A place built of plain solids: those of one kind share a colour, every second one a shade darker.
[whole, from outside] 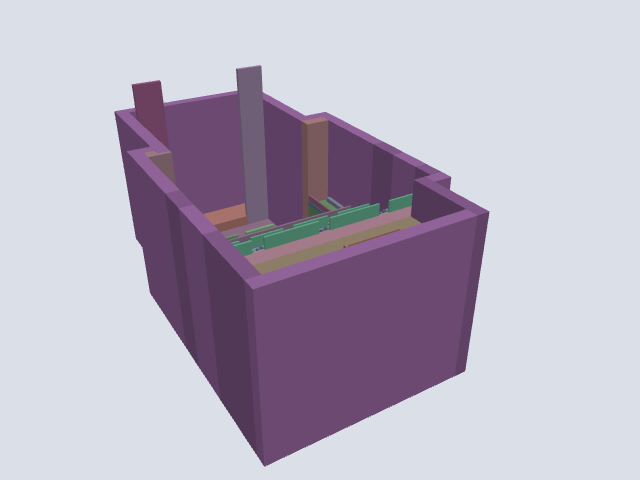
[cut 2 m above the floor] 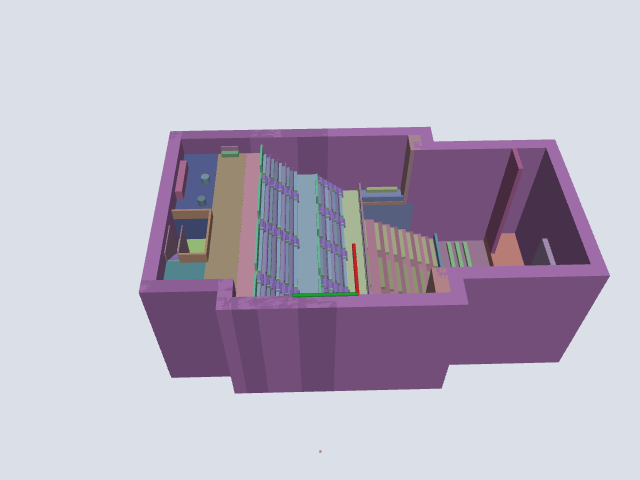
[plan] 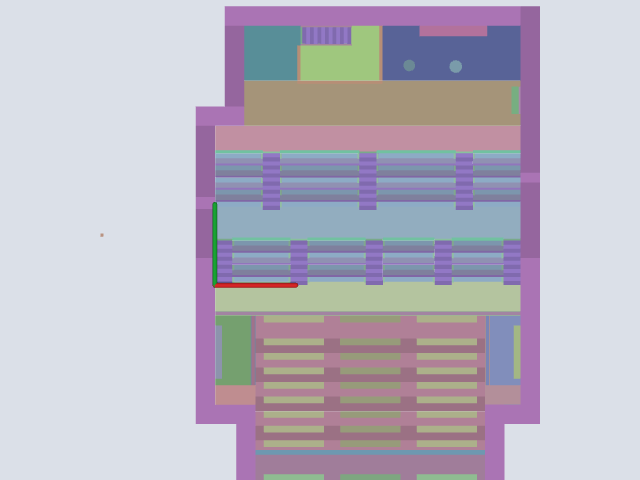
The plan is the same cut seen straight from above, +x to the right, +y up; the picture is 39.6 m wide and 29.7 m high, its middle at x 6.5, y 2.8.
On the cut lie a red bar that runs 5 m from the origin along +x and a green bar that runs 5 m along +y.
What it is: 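An old music hall's upper gallery; 9 rows of benches on tiers raked at 40 degrees, three risers of 206 mm to a row 0.75 m deep, in two banks with a cross gangway 1.70 m clear between them, a leaning rail along its front edge; 8 stepped aisles, 1.06 m broad, run down between the bench ends or along a side wall, the upper bank's to the cross gangway, the lower bank's to the front gangway, 1.60 m clear before the parapet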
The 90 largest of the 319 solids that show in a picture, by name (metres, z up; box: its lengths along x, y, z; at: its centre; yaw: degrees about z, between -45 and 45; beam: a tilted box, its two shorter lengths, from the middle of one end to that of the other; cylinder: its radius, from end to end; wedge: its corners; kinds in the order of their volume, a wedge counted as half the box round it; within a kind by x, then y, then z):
{
 "wall_plaster_1": {"box": [1.2, 12.67, 15.58], "at": [-0.59, -2.25, -4.39]},
 "wall_plaster_2": {"box": [1.2, 4.68, 15.58], "at": [-0.59, 4.02, -4.39]},
 "wall_plaster_3": {"box": [1.2, 3.15, 15.58], "at": [-0.59, 5.54, -4.39]},
 "wall_plaster_4": {"box": [1.2, 3.15, 15.58], "at": [-0.59, 6.29, -4.39]},
 "wall_plaster_5": {"box": [1.2, 3.15, 15.58], "at": [-0.59, 7.04, -4.39]},
 "wall_plaster_6": {"box": [1.2, 3.15, 15.58], "at": [-0.59, 7.79, -4.39]},
 "wall_plaster_7": {"box": [1.2, 4.1, 15.58], "at": [-0.59, 9.01, -4.39]},
 "wall_plaster_8": {"box": [3.0, 1.2, 15.58], "at": [0.31, 10.46, -4.39]},
 "wall_plaster_9": {"box": [3.7, 1.2, 15.58], "at": [0.66, -7.99, -4.39]},
 "wall_plaster_10": {"box": [1.2, 7.4, 15.58], "at": [1.21, 13.56, -4.39]},
 "wall_plaster_11": {"box": [1.2, 5.7, 15.58], "at": [1.91, -17.64, -4.39]},
 "wall_plaster_12": {"box": [1.2, 7.9, 15.58], "at": [1.91, -13.24, -4.39]},
 "wall_plaster_13": {"box": [1.2, 3.3, 15.58], "at": [1.91, -10.04, -4.39]},
 "wall_plaster_14": {"box": [1.2, 3.3, 15.58], "at": [1.91, -9.14, -4.39]},
 "wall_plaster_15": {"box": [1.2, 3.3, 15.58], "at": [1.91, -8.24, -4.39]},
 "wall_plaster_16": {"box": [1.2, 1.6, 15.58], "at": [1.91, -8.19, -4.39]},
 "wall_plaster_17": {"box": [5.88, 1.2, 15.58], "at": [3.55, 16.66, -4.39]},
 "wall_plaster_18": {"box": [7.28, 1.2, 15.58], "at": [7.73, 16.66, -4.39]},
 "wall_plaster_19": {"box": [16.6, 1.2, 15.58], "at": [9.61, -19.89, -4.39]},
 "wall_plaster_20": {"box": [11.14, 1.2, 15.58], "at": [14.54, 16.66, -4.39]},
 "wall_plaster_21": {"box": [1.2, 5.7, 15.58], "at": [17.31, -17.64, -4.39]},
 "wall_plaster_22": {"box": [1.2, 7.9, 15.58], "at": [17.31, -13.24, -4.39]},
 "wall_plaster_23": {"box": [1.2, 3.3, 15.58], "at": [17.31, -10.04, -4.39]},
 "wall_plaster_24": {"box": [1.2, 3.3, 15.58], "at": [17.31, -9.14, -4.39]},
 "wall_plaster_25": {"box": [1.2, 3.3, 15.58], "at": [17.31, -8.24, -4.39]},
 "wall_plaster_26": {"box": [1.2, 1.6, 15.58], "at": [17.31, -8.19, -4.39]},
 "wall_plaster_27": {"box": [3.4, 1.2, 15.58], "at": [18.41, -7.99, -4.39]},
 "wall_plaster_28": {"box": [1.2, 12.67, 15.58], "at": [19.51, -2.25, -4.39]},
 "wall_plaster_29": {"box": [1.2, 4.68, 15.58], "at": [19.51, 4.02, -4.39]},
 "wall_plaster_30": {"box": [1.2, 3.15, 15.58], "at": [19.51, 5.54, -4.39]},
 "wall_plaster_31": {"box": [1.2, 3.15, 15.58], "at": [19.51, 6.29, -4.39]},
 "wall_plaster_32": {"box": [1.2, 3.15, 15.58], "at": [19.51, 7.79, -4.39]},
 "wall_plaster_33": {"box": [1.2, 10.3, 15.58], "at": [19.51, 12.11, -4.39]},
 "floor_floorboards_1": {"box": [2.95, 0.75, 9.7], "at": [1.49, 5.54, -7.33]},
 "floor_floorboards_2": {"box": [2.95, 0.75, 10.32], "at": [1.49, 6.29, -7.02]},
 "floor_floorboards_3": {"box": [2.95, 0.75, 10.94], "at": [1.49, 7.04, -6.71]},
 "floor_floorboards_4": {"box": [2.95, 0.75, 11.56], "at": [1.49, 7.79, -6.4]},
 "floor_floorboards_5": {"box": [3.6, 0.75, 7.22], "at": [2.87, 0.89, -8.57]},
 "floor_floorboards_6": {"box": [3.6, 0.75, 7.84], "at": [2.87, 1.64, -8.26]},
 "floor_floorboards_7": {"box": [3.6, 0.75, 8.46], "at": [2.87, 2.39, -7.95]},
 "floor_floorboards_8": {"box": [4.91, 0.75, 9.7], "at": [6.48, 5.54, -7.33]},
 "floor_floorboards_9": {"box": [4.91, 0.75, 10.32], "at": [6.48, 6.29, -7.02]},
 "floor_floorboards_10": {"box": [4.91, 0.75, 10.94], "at": [6.48, 7.04, -6.71]},
 "floor_floorboards_11": {"box": [4.91, 0.75, 11.56], "at": [6.48, 7.79, -6.4]},
 "floor_floorboards_12": {"box": [3.6, 0.75, 7.22], "at": [7.53, 0.89, -8.57]},
 "floor_floorboards_13": {"box": [3.6, 0.75, 7.84], "at": [7.53, 1.64, -8.26]},
 "floor_floorboards_14": {"box": [3.6, 0.75, 8.46], "at": [7.53, 2.39, -7.95]},
 "floor_floorboards_15": {"box": [3.2, 0.75, 7.22], "at": [11.99, 0.89, -8.57]},
 "floor_floorboards_16": {"box": [3.2, 0.75, 7.84], "at": [11.99, 1.64, -8.26]},
 "floor_floorboards_17": {"box": [3.2, 0.75, 8.46], "at": [11.99, 2.39, -7.95]},
 "floor_floorboards_18": {"box": [4.91, 0.75, 9.7], "at": [12.45, 5.54, -7.33]},
 "floor_floorboards_19": {"box": [4.91, 0.75, 10.32], "at": [12.45, 6.29, -7.02]},
 "floor_floorboards_20": {"box": [4.91, 0.75, 10.94], "at": [12.45, 7.04, -6.71]},
 "floor_floorboards_21": {"box": [4.91, 0.75, 11.56], "at": [12.45, 7.79, -6.4]},
 "floor_floorboards_22": {"box": [3.2, 0.75, 7.22], "at": [16.25, 0.89, -8.57]},
 "floor_floorboards_23": {"box": [3.2, 0.75, 7.84], "at": [16.25, 1.64, -8.26]},
 "floor_floorboards_24": {"box": [3.2, 0.75, 8.46], "at": [16.25, 2.39, -7.95]},
 "floor_floorboards_25": {"box": [2.95, 0.75, 9.7], "at": [17.44, 5.54, -7.33]},
 "floor_floorboards_26": {"box": [2.95, 0.75, 10.32], "at": [17.44, 6.29, -7.02]},
 "floor_floorboards_27": {"box": [2.95, 0.75, 10.94], "at": [17.44, 7.04, -6.71]},
 "floor_floorboards_28": {"box": [2.95, 0.75, 11.56], "at": [17.44, 7.79, -6.4]},
 "floor_bay0a_carpet_1": {"box": [17.1, 2.8, 12.18], "at": [10.36, 11.26, -6.09]},
 "floor_mid0a_carpet_1": {"box": [18.9, 2.28, 9.08], "at": [9.46, 4.02, -7.64]},
 "floor_rear_carpet_1": {"box": [18.9, 1.58, 12.18], "at": [9.46, 9.07, -6.09]},
 "floor_bay1b_carpet_1": {"box": [8.74, 3.4, 12.18], "at": [14.54, 14.36, -6.09]},
 "floor_circ_carpet_1": {"box": [14.2, 0.9, 0.94], "at": [9.61, -10.04, -11.71]},
 "floor_circ_carpet_2": {"box": [14.2, 0.9, 1.36], "at": [9.61, -9.14, -11.5]},
 "floor_circ_carpet_3": {"box": [14.2, 0.9, 1.78], "at": [9.61, -8.24, -11.29]},
 "floor_circ_carpet_4": {"box": [14.2, 0.9, 2.2], "at": [9.61, -7.34, -11.08]},
 "floor_circ_carpet_5": {"box": [14.2, 0.9, 2.62], "at": [9.61, -6.44, -10.87]},
 "floor_circ_carpet_6": {"box": [14.2, 0.9, 3.04], "at": [9.61, -5.54, -10.66]},
 "floor_circ_carpet_7": {"box": [14.2, 0.9, 3.46], "at": [9.61, -4.64, -10.45]},
 "floor_circ_carpet_8": {"box": [14.2, 0.9, 3.88], "at": [9.61, -3.74, -10.24]},
 "floor_circ_carpet_9": {"box": [14.2, 1.4, 4.3], "at": [9.61, -2.59, -10.03]},
 "floor_hall0a_carpet_1": {"box": [18.9, 2.4, 6.6], "at": [9.46, -0.69, -8.88]},
 "floor_lob_concrete_1": {"box": [4.88, 3.4, 9.33], "at": [7.73, 14.36, -7.51]},
 "floor_bay1a_carpet_1": {"box": [3.48, 3.4, 12.18], "at": [3.55, 14.36, -6.09]},
 "floor_slipw_carpet_1": {"box": [2.5, 5.5, 6.6], "at": [1.26, -4.64, -8.88]},
 "floor_slipe_carpet_1": {"box": [2.2, 5.5, 6.6], "at": [17.81, -4.64, -8.88]},
 "floor_stage_floorboards_1": {"box": [14.2, 3.3, 1.55], "at": [9.61, -17.64, -11.4]},
 "wall_slipendw_plaster_1": {"box": [2.5, 1.2, 15.58], "at": [1.26, -6.79, -4.39]},
 "wall_slipende_plaster_1": {"box": [2.2, 1.2, 15.58], "at": [17.81, -6.79, -4.39]},
 "floor_stalls_carpet_1": {"box": [14.2, 5.5, 0.4], "at": [9.61, -13.24, -11.98]},
 "wall_prose_plaster_1": {"box": [2.84, 0.45, 19.28], "at": [15.29, -16.21, -2.54]},
 "wall_prosw_plaster_1": {"box": [2.84, 0.45, 19.28], "at": [3.93, -16.21, -2.54]},
 "parapet_circ_plaster_1": {"box": [14.2, 0.3, 0.9], "at": [9.61, -10.34, -10.84]},
 "counter_timber_1": {"box": [4.2, 0.65, 1.12], "at": [14.75, 15.74, 0.51]},
 "rail_front_1": {"box": [18.9, 0.2, 0.7], "at": [9.46, -1.74, -4.83]},
 "parapet_front_plaster_1": {"box": [18.9, 0.3, 0.45], "at": [9.46, -1.74, -5.4]},
 "wall_1": {"box": [3.06, 0.1, 4.0], "at": [6.94, 14.89, -0.9]}
}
